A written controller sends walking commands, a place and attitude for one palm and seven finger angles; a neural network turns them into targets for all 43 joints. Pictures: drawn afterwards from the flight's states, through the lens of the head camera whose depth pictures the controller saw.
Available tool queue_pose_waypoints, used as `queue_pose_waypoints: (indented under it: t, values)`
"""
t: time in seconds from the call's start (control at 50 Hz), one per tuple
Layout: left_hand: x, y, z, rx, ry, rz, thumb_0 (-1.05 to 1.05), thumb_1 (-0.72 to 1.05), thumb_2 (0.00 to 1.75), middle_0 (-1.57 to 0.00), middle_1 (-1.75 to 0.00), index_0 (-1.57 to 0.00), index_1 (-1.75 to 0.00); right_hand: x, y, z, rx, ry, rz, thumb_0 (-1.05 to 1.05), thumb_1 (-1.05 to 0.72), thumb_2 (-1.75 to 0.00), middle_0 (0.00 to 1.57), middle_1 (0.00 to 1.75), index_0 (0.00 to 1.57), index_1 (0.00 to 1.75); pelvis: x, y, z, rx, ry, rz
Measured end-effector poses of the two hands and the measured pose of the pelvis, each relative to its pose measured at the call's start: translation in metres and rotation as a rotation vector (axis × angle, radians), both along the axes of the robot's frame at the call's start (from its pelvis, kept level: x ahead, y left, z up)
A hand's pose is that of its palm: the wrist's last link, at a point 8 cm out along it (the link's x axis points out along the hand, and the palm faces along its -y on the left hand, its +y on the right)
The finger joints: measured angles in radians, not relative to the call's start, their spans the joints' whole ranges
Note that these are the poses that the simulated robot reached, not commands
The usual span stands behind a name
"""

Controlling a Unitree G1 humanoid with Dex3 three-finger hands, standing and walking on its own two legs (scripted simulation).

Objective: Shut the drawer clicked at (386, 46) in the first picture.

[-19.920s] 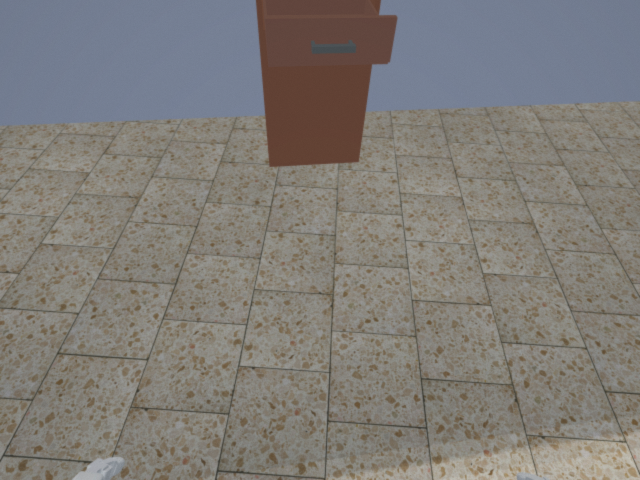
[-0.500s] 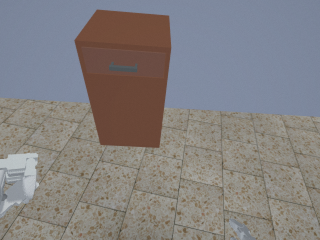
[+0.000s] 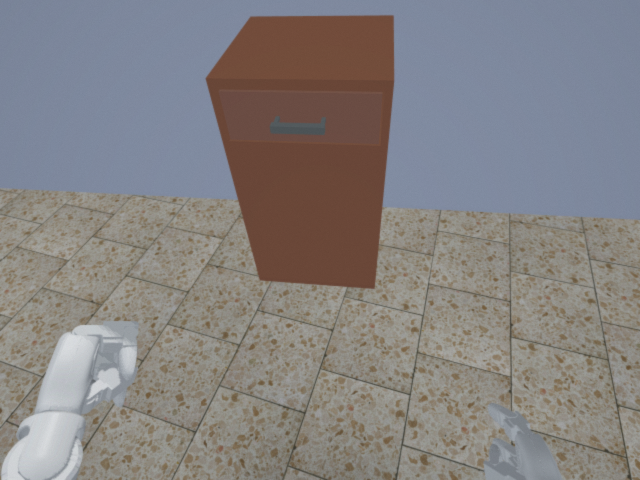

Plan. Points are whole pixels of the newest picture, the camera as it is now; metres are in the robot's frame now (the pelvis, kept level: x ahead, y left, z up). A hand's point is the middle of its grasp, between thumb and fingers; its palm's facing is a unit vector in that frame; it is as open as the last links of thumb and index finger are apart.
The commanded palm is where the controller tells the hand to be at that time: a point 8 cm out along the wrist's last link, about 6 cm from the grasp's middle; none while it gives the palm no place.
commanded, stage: let the arm hang, fingers relaxed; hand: left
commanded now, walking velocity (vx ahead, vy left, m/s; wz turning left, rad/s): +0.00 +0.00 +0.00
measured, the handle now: (298, 124) +0.92 +0.13 -0.04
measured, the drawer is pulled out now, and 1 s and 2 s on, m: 0.00 0.00 0.00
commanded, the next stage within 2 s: look to check the result in 1.00 s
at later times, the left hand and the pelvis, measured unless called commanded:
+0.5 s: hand out of the picture -0.08 +0.21 -0.16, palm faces +0.04 -0.97 -0.25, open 5.5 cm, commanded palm none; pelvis -0.01 +0.01 +0.01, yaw +1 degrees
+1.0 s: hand out of the picture +0.00 +0.17 -0.16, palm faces +0.04 -0.98 -0.18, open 7.3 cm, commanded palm none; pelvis +0.00 +0.00 +0.01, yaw +0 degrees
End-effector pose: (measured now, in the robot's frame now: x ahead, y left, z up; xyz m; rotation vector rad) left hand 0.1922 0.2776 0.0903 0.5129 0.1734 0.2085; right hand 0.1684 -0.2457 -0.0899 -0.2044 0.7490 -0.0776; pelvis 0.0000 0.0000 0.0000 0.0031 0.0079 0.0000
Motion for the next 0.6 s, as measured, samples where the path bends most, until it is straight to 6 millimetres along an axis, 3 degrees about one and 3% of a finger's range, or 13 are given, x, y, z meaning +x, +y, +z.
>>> queue_pose_waypoints:
  t: [0.04, 0.1, 0.16, 0.2, 0.3, 0.4, 0.5, 0.6]
  values:
    - [-0.009, 0.004, -0.061, -0.077, 0.251, 0.062, 0.00, 0.89, 0.90, -1.34, -1.55, -1.35, -1.54, -0.007, 0.003, -0.012, 0.011, 0.053, -0.003, 0.01, -0.91, -0.89, 0.20, 0.30, 0.21, 0.30, -0.003, 0.004, -0.002, 0.000, 0.000, 0.004]
    - [-0.047, -0.006, -0.139, -0.200, 0.556, 0.129, 0.01, 0.90, 0.90, -1.26, -1.47, -1.27, -1.47, -0.030, 0.007, -0.022, 0.003, 0.150, -0.013, 0.01, -0.91, -0.89, 0.20, 0.30, 0.21, 0.30, -0.006, 0.006, -0.003, 0.004, -0.012, 0.010]
    - [-0.100, -0.029, -0.193, -0.321, 0.795, 0.175, 0.01, 0.90, 0.90, -1.16, -1.37, -1.17, -1.37, -0.064, 0.010, -0.027, -0.021, 0.277, -0.023, 0.01, -0.91, -0.89, 0.20, 0.30, 0.21, 0.30, -0.009, 0.006, -0.002, 0.003, -0.026, 0.016]
    - [-0.136, -0.035, -0.213, -0.346, 0.912, 0.226, 0.01, 0.90, 0.90, -1.09, -1.32, -1.10, -1.29, -0.089, 0.012, -0.029, -0.033, 0.369, -0.032, 0.01, -0.91, -0.89, 0.20, 0.30, 0.21, 0.30, -0.011, 0.005, 0.001, -0.004, -0.031, 0.020]
    - [-0.214, -0.023, -0.226, -0.388, 1.116, 0.347, 0.02, 0.90, 0.90, -0.91, -1.14, -0.91, -1.10, -0.143, 0.017, -0.032, -0.042, 0.567, -0.057, 0.01, -0.91, -0.89, 0.20, 0.30, 0.21, 0.30, -0.016, 0.005, 0.007, -0.020, -0.029, 0.032]
    - [-0.265, -0.018, -0.218, -0.379, 1.255, 0.413, 0.01, 0.90, 0.90, -0.72, -0.91, -0.72, -0.89, -0.177, 0.025, -0.037, -0.014, 0.665, -0.097, 0.01, -0.91, -0.89, 0.20, 0.30, 0.20, 0.30, -0.016, 0.011, 0.011, -0.022, -0.025, 0.029]
    - [-0.278, -0.018, -0.212, -0.370, 1.299, 0.435, 0.01, 0.90, 0.90, -0.52, -0.68, -0.53, -0.67, -0.192, 0.036, -0.043, 0.024, 0.689, -0.126, 0.01, -0.91, -0.89, 0.20, 0.30, 0.20, 0.30, -0.014, 0.015, 0.012, -0.015, -0.030, 0.019]
    - [-0.262, -0.024, -0.213, -0.374, 1.265, 0.413, 0.01, 0.90, 0.90, -0.35, -0.48, -0.36, -0.48, -0.196, 0.047, -0.047, 0.061, 0.685, -0.140, 0.01, -0.91, -0.89, 0.20, 0.30, 0.20, 0.30, -0.012, 0.016, 0.013, -0.008, -0.035, 0.010]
